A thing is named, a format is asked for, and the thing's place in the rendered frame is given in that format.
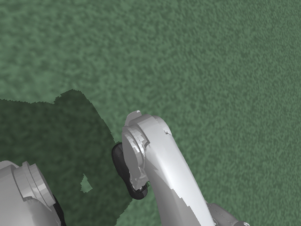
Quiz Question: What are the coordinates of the left robot foot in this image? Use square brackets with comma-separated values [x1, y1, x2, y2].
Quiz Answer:
[53, 195, 67, 226]

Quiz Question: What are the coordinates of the right robot foot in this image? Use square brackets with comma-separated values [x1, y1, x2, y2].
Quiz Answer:
[111, 143, 148, 200]

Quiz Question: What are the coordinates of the right robot hand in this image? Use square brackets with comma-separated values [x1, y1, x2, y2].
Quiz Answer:
[205, 200, 238, 226]

